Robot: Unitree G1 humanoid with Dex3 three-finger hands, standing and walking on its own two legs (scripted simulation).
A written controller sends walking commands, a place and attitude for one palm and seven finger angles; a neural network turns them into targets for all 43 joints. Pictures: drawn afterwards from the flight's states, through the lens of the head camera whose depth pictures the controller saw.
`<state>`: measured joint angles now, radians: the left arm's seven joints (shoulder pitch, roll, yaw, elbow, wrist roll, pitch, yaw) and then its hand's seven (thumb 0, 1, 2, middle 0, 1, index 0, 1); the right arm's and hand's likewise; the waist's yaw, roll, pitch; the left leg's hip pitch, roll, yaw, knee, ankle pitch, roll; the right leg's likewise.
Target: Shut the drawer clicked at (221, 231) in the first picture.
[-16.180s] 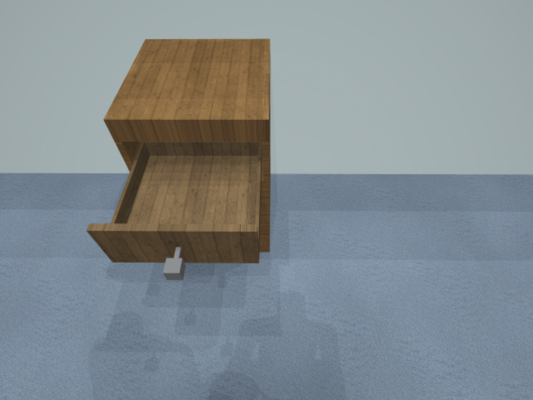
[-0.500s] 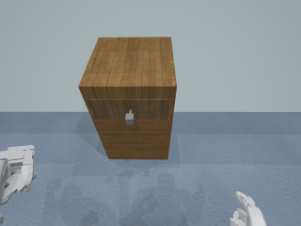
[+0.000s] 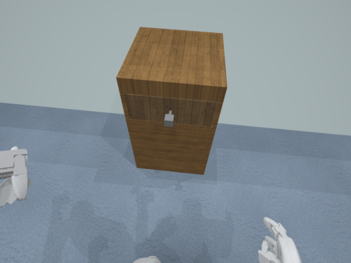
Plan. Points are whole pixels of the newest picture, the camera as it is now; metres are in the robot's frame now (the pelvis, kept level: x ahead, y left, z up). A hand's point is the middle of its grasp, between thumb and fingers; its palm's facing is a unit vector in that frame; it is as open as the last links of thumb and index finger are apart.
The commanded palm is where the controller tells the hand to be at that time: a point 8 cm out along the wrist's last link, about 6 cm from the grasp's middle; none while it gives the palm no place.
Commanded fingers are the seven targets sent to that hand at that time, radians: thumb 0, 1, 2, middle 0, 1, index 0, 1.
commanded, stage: step back with the hand held close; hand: left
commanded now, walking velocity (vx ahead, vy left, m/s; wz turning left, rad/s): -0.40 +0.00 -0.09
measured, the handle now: (169, 117) +0.71 +0.06 -0.20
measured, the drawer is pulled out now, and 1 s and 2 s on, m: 0.00 0.00 0.00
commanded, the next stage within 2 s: stop stepping back and stand still in 0.48 s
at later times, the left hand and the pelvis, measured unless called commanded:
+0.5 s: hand (7, 215) +0.15 +0.23 +0.19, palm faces +0.26 -0.85 -0.45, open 3.3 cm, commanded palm +0.08 +0.28 +0.19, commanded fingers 0.00 0.90 0.90 -1.40 -1.60 -1.40 -1.60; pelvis -0.08 +0.01 +0.01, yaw -7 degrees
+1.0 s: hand out of the picture +0.10 +0.26 +0.16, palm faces +0.25 -0.91 -0.33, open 3.3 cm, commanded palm +0.03 +0.30 +0.19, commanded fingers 0.00 0.90 0.90 -1.40 -1.60 -1.40 -1.60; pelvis -0.14 +0.05 -0.01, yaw -10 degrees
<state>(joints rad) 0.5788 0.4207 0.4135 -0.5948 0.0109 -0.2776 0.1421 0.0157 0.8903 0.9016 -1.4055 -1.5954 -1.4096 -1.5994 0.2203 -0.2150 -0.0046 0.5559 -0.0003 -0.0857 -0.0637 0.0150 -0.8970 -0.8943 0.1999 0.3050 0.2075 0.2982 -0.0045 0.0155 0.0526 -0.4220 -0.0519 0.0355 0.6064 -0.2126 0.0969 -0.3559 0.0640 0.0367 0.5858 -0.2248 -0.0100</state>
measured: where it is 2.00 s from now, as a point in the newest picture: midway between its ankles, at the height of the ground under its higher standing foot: outside the picture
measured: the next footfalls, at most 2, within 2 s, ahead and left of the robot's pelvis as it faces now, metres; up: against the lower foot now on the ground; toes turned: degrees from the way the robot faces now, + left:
right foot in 0.54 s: -0.24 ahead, -0.12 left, +0.00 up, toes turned -10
left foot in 0.92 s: -0.02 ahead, +0.10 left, +0.00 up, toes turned -8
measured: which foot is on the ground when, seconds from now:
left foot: down 0.00-0.78, up 0.80-0.90, down 0.92-1.00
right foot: down 0.00-0.18, up 0.20-0.52, down 0.54-0.94, up 0.96-1.00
